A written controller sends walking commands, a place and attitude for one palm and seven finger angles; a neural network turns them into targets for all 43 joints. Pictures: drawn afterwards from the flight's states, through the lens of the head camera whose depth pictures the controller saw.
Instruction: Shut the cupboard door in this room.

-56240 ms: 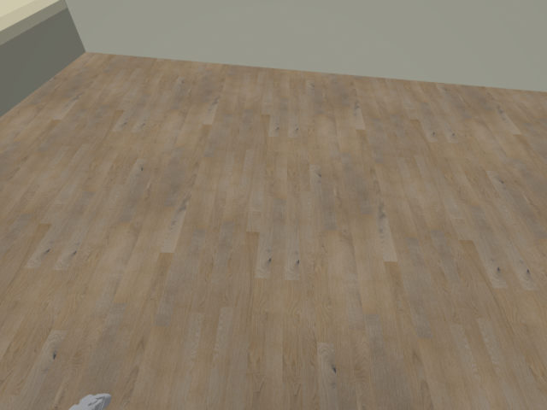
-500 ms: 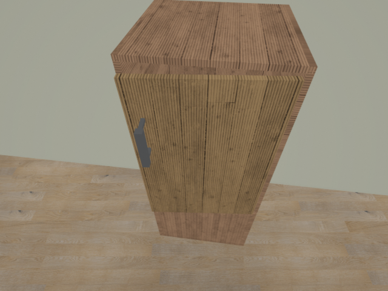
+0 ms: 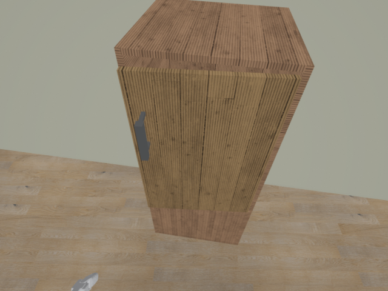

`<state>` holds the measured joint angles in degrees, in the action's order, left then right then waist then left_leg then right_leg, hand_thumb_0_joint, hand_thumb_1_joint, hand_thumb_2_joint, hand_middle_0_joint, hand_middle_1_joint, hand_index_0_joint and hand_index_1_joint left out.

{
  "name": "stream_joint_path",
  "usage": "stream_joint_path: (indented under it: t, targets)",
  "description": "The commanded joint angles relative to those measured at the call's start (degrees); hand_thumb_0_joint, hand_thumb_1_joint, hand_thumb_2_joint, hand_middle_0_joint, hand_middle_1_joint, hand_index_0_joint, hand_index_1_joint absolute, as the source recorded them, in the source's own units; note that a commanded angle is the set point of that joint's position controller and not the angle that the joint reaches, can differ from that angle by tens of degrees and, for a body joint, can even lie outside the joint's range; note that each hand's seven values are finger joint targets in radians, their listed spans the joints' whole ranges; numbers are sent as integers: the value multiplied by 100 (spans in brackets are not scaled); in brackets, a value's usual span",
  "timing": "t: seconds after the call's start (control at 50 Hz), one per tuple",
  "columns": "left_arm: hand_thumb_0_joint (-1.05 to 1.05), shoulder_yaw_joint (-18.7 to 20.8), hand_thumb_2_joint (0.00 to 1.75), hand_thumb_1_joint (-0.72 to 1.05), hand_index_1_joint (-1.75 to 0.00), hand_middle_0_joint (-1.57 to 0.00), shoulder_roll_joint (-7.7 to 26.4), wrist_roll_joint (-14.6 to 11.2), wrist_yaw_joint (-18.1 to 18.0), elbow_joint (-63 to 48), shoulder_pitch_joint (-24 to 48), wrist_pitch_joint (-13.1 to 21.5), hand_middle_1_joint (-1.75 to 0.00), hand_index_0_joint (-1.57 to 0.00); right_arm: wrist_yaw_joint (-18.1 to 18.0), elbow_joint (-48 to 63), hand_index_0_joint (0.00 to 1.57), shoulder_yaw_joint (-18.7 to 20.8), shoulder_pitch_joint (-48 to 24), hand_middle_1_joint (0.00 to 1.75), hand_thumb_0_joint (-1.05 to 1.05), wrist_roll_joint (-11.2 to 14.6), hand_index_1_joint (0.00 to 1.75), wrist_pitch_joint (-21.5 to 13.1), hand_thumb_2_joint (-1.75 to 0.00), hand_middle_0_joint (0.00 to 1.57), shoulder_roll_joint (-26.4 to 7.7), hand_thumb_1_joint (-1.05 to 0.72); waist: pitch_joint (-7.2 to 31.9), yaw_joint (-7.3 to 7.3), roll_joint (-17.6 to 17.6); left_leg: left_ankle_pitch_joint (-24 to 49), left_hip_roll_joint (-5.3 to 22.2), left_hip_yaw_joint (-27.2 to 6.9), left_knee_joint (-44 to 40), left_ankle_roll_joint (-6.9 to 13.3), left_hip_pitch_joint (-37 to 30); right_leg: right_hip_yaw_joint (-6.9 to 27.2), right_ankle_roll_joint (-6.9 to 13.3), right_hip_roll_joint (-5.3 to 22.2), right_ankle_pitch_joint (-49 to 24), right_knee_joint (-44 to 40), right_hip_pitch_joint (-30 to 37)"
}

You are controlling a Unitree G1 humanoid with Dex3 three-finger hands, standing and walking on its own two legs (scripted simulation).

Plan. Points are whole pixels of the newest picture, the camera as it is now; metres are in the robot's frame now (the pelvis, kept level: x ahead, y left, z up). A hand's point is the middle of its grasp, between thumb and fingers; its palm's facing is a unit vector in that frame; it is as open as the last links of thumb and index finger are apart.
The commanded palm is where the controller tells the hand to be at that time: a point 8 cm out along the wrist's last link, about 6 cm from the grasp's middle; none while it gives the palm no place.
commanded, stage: raise the hand and make a fist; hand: left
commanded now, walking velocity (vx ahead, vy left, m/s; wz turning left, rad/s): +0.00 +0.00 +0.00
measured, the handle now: (143, 136) +0.47 +0.16 +0.05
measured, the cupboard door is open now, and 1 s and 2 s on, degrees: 6 6 6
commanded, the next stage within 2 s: bring the fist close to the handle in 1.82 s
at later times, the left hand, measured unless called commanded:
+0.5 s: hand (108, 270) +0.17 +0.18 -0.02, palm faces +0.06 -1.00 -0.06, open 5.3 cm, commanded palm +0.14 +0.23 -0.02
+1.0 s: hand (105, 237) +0.22 +0.19 +0.01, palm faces +0.00 -1.00 -0.04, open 3.3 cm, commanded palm +0.19 +0.24 +0.02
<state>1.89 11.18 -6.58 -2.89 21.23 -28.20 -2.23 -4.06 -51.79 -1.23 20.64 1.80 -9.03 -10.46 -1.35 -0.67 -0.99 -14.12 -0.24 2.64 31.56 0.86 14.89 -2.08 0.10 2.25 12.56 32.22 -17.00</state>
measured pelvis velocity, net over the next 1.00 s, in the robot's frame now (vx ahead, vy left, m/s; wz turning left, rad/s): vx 0.03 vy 0.00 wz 0.03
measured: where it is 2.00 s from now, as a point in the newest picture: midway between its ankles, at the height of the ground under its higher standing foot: outside the picture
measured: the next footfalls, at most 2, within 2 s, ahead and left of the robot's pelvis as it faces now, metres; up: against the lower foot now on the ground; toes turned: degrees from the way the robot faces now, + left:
none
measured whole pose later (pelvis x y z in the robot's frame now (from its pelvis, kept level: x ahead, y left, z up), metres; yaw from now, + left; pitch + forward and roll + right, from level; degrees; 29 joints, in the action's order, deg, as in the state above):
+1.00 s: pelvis +0.03 +0.00 -0.06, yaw +2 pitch +11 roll -2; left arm 8.8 14.4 -17.9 15.8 -11.0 -29.0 18.5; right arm -4.0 -26.9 0.7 15.3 2.3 -10.7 -14.3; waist 6.7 0.6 1.7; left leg -29.9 0.5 -1.3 62.2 0.7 43.4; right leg -3.9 0.2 1.0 27.3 59.2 -42.9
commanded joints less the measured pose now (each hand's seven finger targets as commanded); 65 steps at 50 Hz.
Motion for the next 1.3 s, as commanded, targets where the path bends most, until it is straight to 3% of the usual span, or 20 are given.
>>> stream_joint_path:
  t: [0.0,0.02,0.04,0.06,0.08,0.12,0.14,0.16,0.24,0.32,0.4,0.48,0.56,0.62,0.66,0.74,0.78,0.9,1.08,1.28]
  targets:
    - [0,172,90,90,-40,-29,73,-335,-142,-1851,633,1291,-40,-29,-12,1562,20,350,-1001,30,0,26,30,-1298,-90,20,-1085,-90,-707,-336,-286,-1802,-73,-688,-227,-148,1377,-461,44,-222,1780,-77,-1455]
    - [0,161,90,90,-42,-31,-112,-423,70,-1519,164,1755,-42,-31,91,1722,20,418,-1053,30,0,-50,30,-1355,-90,20,-1068,-90,-530,-187,-763,-1779,-118,-620,228,-176,1712,-480,50,-237,2125,234,-1820]
    - [0,319,90,90,-44,-33,-113,-508,392,-1196,-383,2214,-44,-33,211,1937,20,505,-1073,30,0,-55,30,-1404,-90,20,-1043,-90,-123,92,-637,-1483,-206,-427,669,-222,1888,-387,109,-212,2144,556,-1882]
    - [0,450,90,90,-46,-35,-103,-645,744,-1185,-692,2749,-46,-35,305,2112,20,549,-1135,30,0,-122,30,-1427,-90,20,-969,-90,229,265,-947,-1297,-227,-320,1129,-234,2231,-304,130,-189,2304,881,-2055]
    - [0,538,90,90,-48,-36,-55,-750,1129,-1132,-774,3277,-48,-36,377,2229,20,595,-1212,30,0,-150,30,-1409,-90,20,-970,-90,429,323,-1230,-1284,-232,-271,1560,-230,2601,-131,148,-152,2495,1157,-2271]
    - [0,680,90,90,-52,-40,257,-875,1944,-1392,-656,4141,-52,-40,477,2589,20,681,-1349,30,0,-164,30,-1341,-90,20,-1058,-90,712,328,-881,-1375,-243,-229,2233,-205,3199,259,234,-59,2641,1640,-2488]
    - [0,1072,90,90,-54,-42,619,-860,2126,-1293,-935,4189,-54,-42,497,2743,20,736,-1311,30,0,-104,30,-1264,-90,20,-1067,-90,910,491,-382,-1399,-241,-206,2335,-151,3318,399,284,-51,2606,1822,-2476]
    - [0,928,90,90,-56,-44,571,-976,2270,-1683,-883,4031,-56,-44,492,3082,20,690,-1483,30,0,-60,30,-1201,-90,20,-1094,-90,1064,545,-45,-1736,-285,-190,2267,-119,3428,437,268,-41,2867,1896,-2502]
    - [0,1027,90,90,-64,-51,846,-1240,2056,-3554,-196,3273,-64,-51,244,3629,20,606,-1442,30,0,61,30,-959,-90,20,-1066,-90,1482,390,185,-2221,-201,-383,2324,6,3529,629,182,-133,3191,1950,-2577]
    - [0,711,90,90,-72,-58,801,-1016,1600,-4986,441,3444,-72,-58,86,3526,20,521,-1097,30,0,-4,30,-860,-90,20,-984,-90,1658,43,530,-1557,-62,-519,2712,94,3193,428,191,-270,2313,2178,-2885]
    - [0,655,90,90,-80,-66,764,-1006,1846,-4526,372,3409,-80,-66,-25,3221,20,467,-965,30,0,-18,30,-837,-90,20,-1022,-90,1660,-129,299,-946,-10,-528,3065,103,3283,268,155,-338,1535,2354,-2945]
    - [0,927,90,90,-88,-73,887,-1128,2240,-4053,-203,2591,-88,-73,-54,3241,20,476,-1065,30,0,84,30,-722,-90,20,-974,-90,1940,99,181,-674,-29,-476,2908,69,3267,329,117,-285,1293,2125,-2377]
    - [0,1348,90,90,-96,-81,962,-1307,2172,-4269,-515,2107,-96,-81,-63,3353,20,463,-1126,30,0,63,30,-605,-90,20,-841,-90,2398,335,2,-55,-48,-480,2684,45,3010,232,73,-233,441,2150,-1672]
    - [0,1516,90,90,-102,-86,946,-1411,2018,-4287,-450,2247,-102,-86,-56,3286,20,451,-1095,30,0,30,30,-568,-90,20,-783,-90,2230,328,-155,46,-43,-501,2605,-7,3004,212,20,-206,69,2145,-1603]
    - [0,1413,90,90,-106,-90,892,-1366,1964,-4353,-451,2431,-106,-90,-34,3266,20,440,-1080,30,0,-2,30,-593,-90,20,-800,-90,2188,318,49,170,-38,-494,2553,-9,2911,136,58,-216,-51,2219,-1649]
    - [0,1186,90,90,-114,-97,887,-1317,2024,-4221,-276,2597,-114,-97,-30,3271,20,440,-1011,30,0,14,30,-607,-90,20,-925,-90,1759,168,72,-165,-33,-487,2442,15,2880,143,98,-244,554,2021,-1949]
    - [0,1114,90,90,-118,-101,894,-1286,2038,-4351,-214,2623,-118,-101,-30,3324,20,437,-919,30,0,26,30,-619,-90,20,-972,-90,1836,158,245,-234,-35,-486,2312,18,2683,82,118,-254,700,1978,-1977]
    - [0,1223,90,90,-130,-112,986,-1256,1836,-4496,-108,2507,-130,-112,-41,3412,20,405,-842,30,0,40,30,-540,-90,20,-983,-90,1835,208,361,-128,-33,-502,1983,0,2315,-96,145,-313,511,1899,-1764]
    - [0,1094,90,90,-148,-128,1015,-1164,1776,-4420,432,2146,-148,-128,-9,3502,20,280,-763,30,0,40,30,-405,-90,20,-1045,-90,1524,97,548,-192,10,-542,1646,-16,2012,-171,143,-348,443,1621,-1620]
    - [0,1235,90,90,-150,-130,1136,-1184,1766,-4207,990,1884,-150,-130,0,3407,20,187,-752,30,0,53,30,-429,-90,20,-1078,-90,1448,69,331,-90,24,-565,1378,-32,1732,-190,125,-343,278,1354,-1288]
